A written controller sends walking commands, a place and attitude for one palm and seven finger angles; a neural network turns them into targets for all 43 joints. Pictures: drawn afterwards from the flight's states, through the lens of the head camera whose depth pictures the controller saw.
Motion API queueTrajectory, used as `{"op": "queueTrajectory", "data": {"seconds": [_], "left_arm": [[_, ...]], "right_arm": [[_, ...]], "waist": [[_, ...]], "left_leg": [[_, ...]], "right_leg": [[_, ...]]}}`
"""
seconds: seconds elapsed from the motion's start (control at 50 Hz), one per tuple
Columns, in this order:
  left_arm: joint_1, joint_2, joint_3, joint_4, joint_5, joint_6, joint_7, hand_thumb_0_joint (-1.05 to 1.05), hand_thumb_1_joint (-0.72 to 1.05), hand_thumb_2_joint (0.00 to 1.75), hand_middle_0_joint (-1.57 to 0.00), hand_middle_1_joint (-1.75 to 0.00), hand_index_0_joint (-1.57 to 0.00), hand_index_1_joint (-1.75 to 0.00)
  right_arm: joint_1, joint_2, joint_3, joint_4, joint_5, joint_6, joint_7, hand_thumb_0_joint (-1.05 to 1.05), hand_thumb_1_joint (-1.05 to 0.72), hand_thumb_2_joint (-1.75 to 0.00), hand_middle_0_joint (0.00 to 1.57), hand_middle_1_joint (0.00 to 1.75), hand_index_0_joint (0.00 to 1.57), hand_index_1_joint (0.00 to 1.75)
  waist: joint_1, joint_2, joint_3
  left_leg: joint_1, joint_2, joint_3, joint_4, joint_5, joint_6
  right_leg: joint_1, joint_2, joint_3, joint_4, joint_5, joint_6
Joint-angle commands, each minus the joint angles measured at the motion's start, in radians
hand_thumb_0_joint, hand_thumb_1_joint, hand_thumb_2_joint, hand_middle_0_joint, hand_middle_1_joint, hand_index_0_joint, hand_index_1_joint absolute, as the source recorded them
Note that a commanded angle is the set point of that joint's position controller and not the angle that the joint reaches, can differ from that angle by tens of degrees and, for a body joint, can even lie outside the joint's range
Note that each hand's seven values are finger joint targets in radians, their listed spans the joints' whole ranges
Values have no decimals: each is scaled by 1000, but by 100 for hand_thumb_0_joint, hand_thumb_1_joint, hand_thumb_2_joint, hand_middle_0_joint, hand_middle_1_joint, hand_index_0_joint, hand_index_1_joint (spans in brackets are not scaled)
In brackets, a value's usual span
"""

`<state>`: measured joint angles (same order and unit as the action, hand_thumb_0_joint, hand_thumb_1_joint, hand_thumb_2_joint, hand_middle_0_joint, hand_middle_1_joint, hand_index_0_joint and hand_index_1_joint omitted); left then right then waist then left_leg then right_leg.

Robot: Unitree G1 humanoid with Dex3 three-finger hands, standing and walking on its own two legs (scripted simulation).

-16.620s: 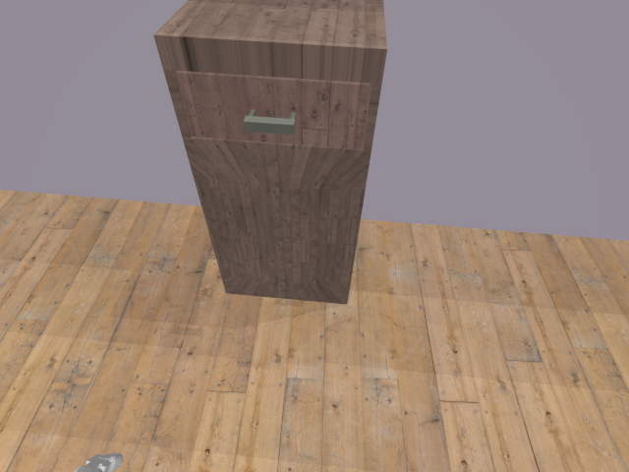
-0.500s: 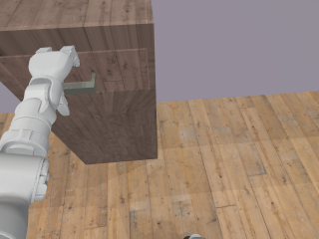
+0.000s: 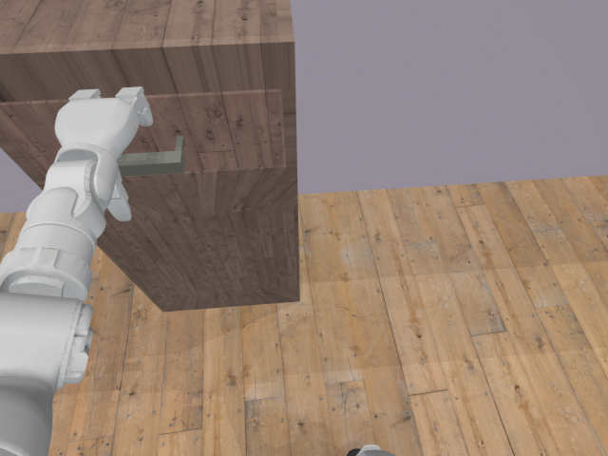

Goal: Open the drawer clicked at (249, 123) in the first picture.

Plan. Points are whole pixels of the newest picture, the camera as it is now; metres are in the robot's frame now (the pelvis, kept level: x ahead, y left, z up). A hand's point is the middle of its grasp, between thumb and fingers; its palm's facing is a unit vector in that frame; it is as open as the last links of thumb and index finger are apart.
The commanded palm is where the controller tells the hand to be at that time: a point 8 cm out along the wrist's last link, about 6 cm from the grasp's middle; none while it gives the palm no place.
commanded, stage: re-aim the fingers above the handle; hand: left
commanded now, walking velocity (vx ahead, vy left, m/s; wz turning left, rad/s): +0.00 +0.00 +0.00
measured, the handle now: (148, 153) +0.55 +0.23 +0.03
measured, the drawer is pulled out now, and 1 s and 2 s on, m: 0.00 0.00 0.00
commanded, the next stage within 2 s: lower the fingers behind the handle in 1.62 s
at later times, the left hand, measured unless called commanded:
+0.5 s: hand (122, 154) +0.50 +0.23 +0.09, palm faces -0.03 +0.01 -1.00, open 13.8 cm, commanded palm +0.48 +0.23 +0.14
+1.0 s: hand (109, 159) +0.49 +0.25 +0.08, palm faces -0.04 +0.01 -1.00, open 13.8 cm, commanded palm +0.48 +0.25 +0.14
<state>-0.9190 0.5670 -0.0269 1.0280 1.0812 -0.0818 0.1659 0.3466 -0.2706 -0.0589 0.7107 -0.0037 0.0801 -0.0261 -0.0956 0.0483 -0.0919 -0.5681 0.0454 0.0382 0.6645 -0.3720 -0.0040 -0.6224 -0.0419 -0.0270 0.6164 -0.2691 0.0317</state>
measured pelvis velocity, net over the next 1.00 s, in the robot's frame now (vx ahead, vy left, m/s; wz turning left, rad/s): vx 0.00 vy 0.00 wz -0.01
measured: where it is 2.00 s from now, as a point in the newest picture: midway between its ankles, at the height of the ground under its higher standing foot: outside the picture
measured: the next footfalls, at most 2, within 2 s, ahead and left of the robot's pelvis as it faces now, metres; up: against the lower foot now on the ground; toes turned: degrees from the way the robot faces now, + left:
none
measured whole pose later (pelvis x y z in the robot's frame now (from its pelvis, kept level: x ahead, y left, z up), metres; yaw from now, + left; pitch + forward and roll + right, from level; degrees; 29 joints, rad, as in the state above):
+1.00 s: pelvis +0.00 +0.00 +0.00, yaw +0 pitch +16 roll -1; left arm -0.89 0.60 0.01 1.02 1.09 -0.11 0.15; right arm 0.35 -0.27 -0.05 0.70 0.00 0.07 -0.03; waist -0.10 0.05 -0.09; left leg -0.58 0.05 0.04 0.67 -0.38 0.00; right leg -0.63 -0.04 -0.02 0.62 -0.27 0.03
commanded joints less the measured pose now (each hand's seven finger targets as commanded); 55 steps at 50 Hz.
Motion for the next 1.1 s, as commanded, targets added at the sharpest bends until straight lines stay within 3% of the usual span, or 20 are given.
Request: {"op": "queueTrajectory", "data": {"seconds": [0.0,0.06,0.12,0.18,0.22,0.28,0.32,0.38,0.42,0.5,0.56,0.62,0.66,0.72,0.76,0.8,0.86,0.92,0.98,1.08], "left_arm": [[-490,266,79,-207,-2,-17,38,0,-50,30,-30,-120,-30,-120],[-470,313,119,-188,6,-18,47,0,-50,30,-30,-120,-30,-120],[-496,259,70,-168,11,-3,58,0,-50,30,-30,-120,-30,-120],[-484,327,117,-171,18,-2,59,0,-50,30,-30,-120,-30,-120],[-472,262,77,-171,13,3,56,0,-50,30,-30,-120,-30,-120],[-483,290,87,-155,9,4,48,0,-50,30,-30,-120,-30,-120],[-502,257,58,-153,11,3,44,0,-50,30,-30,-120,-30,-120],[-517,296,93,-199,11,-18,43,0,-50,30,-30,-120,-30,-120],[-513,253,66,-195,7,-18,46,0,-50,30,-30,-120,-30,-120],[-521,246,59,-171,5,1,59,0,-50,30,-30,-120,-30,-120],[-517,357,135,-151,23,17,65,0,-50,30,-30,-120,-30,-120],[-519,289,76,-170,26,21,54,0,-50,30,-30,-120,-30,-120],[-485,298,102,-190,10,9,39,0,-50,30,-30,-120,-30,-120],[-462,321,114,-179,6,5,25,0,-50,30,-30,-120,-30,-120],[-465,276,78,-183,2,0,19,0,-50,30,-30,-120,-30,-120],[-444,326,118,-191,-1,-12,20,0,-50,30,-30,-120,-30,-120],[-439,324,124,-228,-4,-33,21,0,-50,30,-30,-120,-30,-120],[-431,324,116,-200,-1,-32,27,0,-50,30,-30,-120,-30,-120],[-453,332,118,-210,-1,-39,31,0,-50,30,-30,-120,-30,-120],[-494,267,74,-259,-8,-49,26,0,-50,30,-30,-120,-30,-120]], "right_arm": [[127,-156,-51,-55,-2,-22,-17,0,-90,-90,20,30,20,30],[130,-163,-52,-54,-4,-22,-18,0,-90,-90,20,30,20,30],[131,-160,-48,-52,-1,-29,-15,0,-90,-90,20,30,20,30],[134,-163,-48,-55,-3,-28,-16,0,-90,-90,20,30,20,30],[139,-158,-52,-56,-3,-32,-14,0,-90,-90,20,30,20,30],[142,-167,-49,-51,1,-31,-17,0,-90,-90,20,30,20,30],[142,-164,-51,-47,3,-35,-19,0,-90,-90,20,30,20,30],[152,-164,-54,-46,-3,-38,-21,0,-90,-90,20,30,20,30],[153,-158,-54,-46,-3,-39,-18,0,-90,-90,20,30,20,30],[152,-162,-50,-44,-1,-35,-11,0,-90,-90,20,30,20,30],[144,-174,-45,-44,-2,-31,-15,0,-90,-90,20,30,20,30],[145,-162,-47,-54,-2,-35,-16,0,-90,-90,20,30,20,30],[152,-164,-52,-59,-3,-31,-14,0,-90,-90,20,30,20,30],[142,-166,-49,-57,0,-26,-18,0,-90,-90,20,30,20,30],[140,-165,-49,-60,1,-24,-18,0,-90,-90,20,30,20,30],[137,-167,-48,-62,3,-24,-20,0,-90,-90,20,30,20,30],[135,-163,-52,-65,-1,-23,-21,0,-90,-90,20,30,20,30],[130,-164,-50,-55,1,-22,-23,0,-90,-90,20,30,20,30],[133,-162,-53,-55,1,-24,-24,0,-90,-90,20,30,20,30],[142,-156,-61,-47,-3,-27,-19,0,-90,-90,20,30,20,30]], "waist": [[-13,30,-436],[-4,3,-446],[-18,12,-401],[-4,24,-446],[-11,24,-441],[-21,-15,-417],[-29,13,-389],[-19,35,-462],[-23,45,-442],[-28,42,-419],[-8,25,-432],[-20,50,-458],[-11,20,-495],[-9,5,-441],[-20,-1,-434],[-2,15,-429],[-3,2,-463],[-11,6,-411],[-12,24,-438],[-22,68,-477]], "left_leg": [[192,-61,-3,-40,473,37],[173,-60,1,-40,467,37],[164,-56,-1,-47,440,34],[165,-58,2,-43,451,36],[183,-55,3,-40,463,36],[162,-54,0,-48,428,38],[171,-55,-1,-50,409,38],[202,-54,-6,-36,462,37],[207,-53,-9,-34,478,34],[189,-53,-10,-38,458,31],[161,-55,-4,-38,453,33],[187,-55,-1,-27,489,34],[213,-51,-4,-21,550,37],[174,-53,2,-30,495,38],[176,-56,6,-34,473,40],[167,-58,3,-38,457,39],[180,-59,6,-30,485,41],[162,-60,7,-34,460,40],[170,-62,7,-29,460,40],[245,-55,-5,-11,552,36]], "right_leg": [[253,81,-12,-16,359,-51],[267,81,-9,-13,356,-50],[225,82,-17,-16,320,-50],[253,80,-10,-9,335,-49],[238,83,-14,-15,335,-49],[234,82,-13,-21,316,-46],[201,83,-15,-27,291,-49],[223,82,-10,-15,322,-50],[204,85,-16,-15,318,-51],[192,87,-20,-13,307,-52],[226,82,-14,-7,321,-52],[225,82,-15,-2,351,-49],[255,85,-14,-4,386,-47],[252,82,-13,-9,374,-44],[249,83,-11,-19,365,-46],[259,82,-9,-16,356,-48],[281,82,-5,-14,386,-47],[255,81,-9,-16,371,-46],[263,79,-3,-15,373,-46],[223,84,-11,-8,379,-47]]}}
